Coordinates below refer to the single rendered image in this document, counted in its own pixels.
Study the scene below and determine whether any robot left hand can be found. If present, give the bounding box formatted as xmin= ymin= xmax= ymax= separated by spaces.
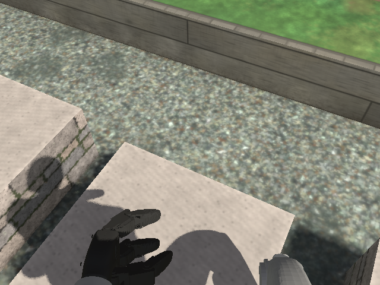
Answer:
xmin=80 ymin=209 xmax=173 ymax=285

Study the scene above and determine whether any robot right thigh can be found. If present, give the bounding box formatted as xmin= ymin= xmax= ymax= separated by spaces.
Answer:
xmin=259 ymin=257 xmax=311 ymax=285

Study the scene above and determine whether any right robot shin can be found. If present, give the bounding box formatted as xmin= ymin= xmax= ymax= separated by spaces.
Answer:
xmin=273 ymin=254 xmax=303 ymax=268

